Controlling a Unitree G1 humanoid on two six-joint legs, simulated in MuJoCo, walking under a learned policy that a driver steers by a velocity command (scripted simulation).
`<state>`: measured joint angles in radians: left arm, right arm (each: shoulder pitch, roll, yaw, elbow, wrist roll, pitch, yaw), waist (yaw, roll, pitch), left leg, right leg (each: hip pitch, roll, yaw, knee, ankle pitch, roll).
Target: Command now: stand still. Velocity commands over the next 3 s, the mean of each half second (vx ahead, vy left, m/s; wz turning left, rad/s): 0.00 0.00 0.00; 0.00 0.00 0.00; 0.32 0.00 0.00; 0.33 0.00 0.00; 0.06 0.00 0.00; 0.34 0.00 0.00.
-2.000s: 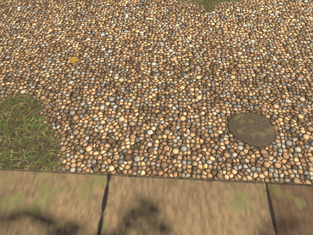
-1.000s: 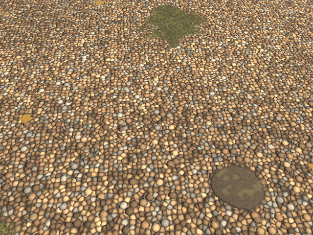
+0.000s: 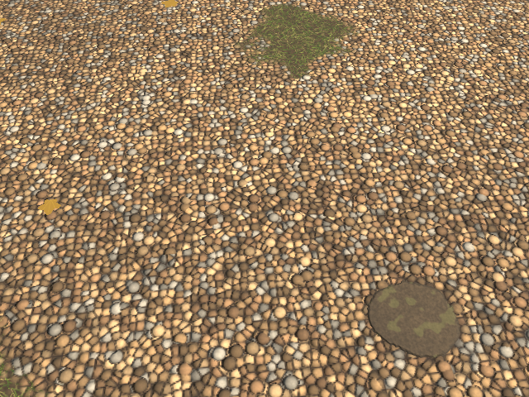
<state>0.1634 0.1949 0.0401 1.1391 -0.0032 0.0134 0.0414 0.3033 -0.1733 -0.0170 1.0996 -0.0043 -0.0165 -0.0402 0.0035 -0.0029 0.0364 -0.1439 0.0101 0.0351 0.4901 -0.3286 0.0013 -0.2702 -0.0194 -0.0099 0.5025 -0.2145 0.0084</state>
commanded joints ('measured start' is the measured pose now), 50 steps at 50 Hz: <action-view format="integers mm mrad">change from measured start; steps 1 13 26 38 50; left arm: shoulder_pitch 18 45 65 80 113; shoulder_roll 96 88 82 78 68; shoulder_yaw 12 7 4 4 5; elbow -23 -18 -19 -21 -9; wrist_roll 0 -1 -3 -3 -10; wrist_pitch -6 -7 -7 -7 -5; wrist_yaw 3 5 7 8 10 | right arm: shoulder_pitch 75 105 128 142 178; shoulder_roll -87 -78 -70 -65 -76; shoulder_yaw -13 -10 -9 -9 -17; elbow -13 -14 -18 -22 -12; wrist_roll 0 2 3 3 12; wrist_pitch -5 -6 -7 -7 -2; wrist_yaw -3 -2 -2 -1 -5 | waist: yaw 0 0 0 0 -4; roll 7 7 8 8 35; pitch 11 15 17 21 16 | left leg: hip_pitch -131 -132 -131 -129 -131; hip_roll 27 25 24 23 17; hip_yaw -24 -24 -24 -25 -35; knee -117 -117 -116 -116 -137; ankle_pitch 98 109 125 135 -137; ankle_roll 17 18 19 21 51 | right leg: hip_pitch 92 90 90 91 71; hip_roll -21 -20 -20 -20 28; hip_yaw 21 21 20 18 -35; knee -60 -58 -53 -50 -2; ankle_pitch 131 138 151 158 -115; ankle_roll -36 -35 -33 -31 -33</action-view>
